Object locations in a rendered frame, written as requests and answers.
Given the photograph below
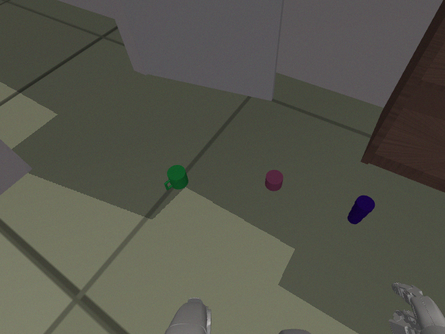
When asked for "right robot hand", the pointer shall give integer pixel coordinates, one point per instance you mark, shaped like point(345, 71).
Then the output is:
point(425, 311)

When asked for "bookshelf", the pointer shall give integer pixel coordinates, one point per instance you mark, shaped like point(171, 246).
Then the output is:
point(409, 137)

